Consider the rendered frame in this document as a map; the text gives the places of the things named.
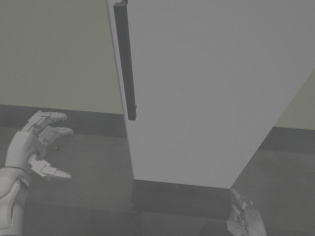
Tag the handle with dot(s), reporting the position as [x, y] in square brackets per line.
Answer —
[123, 37]

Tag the left robot forearm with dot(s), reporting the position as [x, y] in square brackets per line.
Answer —
[14, 182]

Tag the left robot hand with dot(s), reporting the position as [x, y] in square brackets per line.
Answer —
[22, 149]

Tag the fridge door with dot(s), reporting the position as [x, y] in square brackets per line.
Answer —
[211, 79]

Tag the right robot hand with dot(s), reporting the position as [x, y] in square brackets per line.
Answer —
[251, 223]

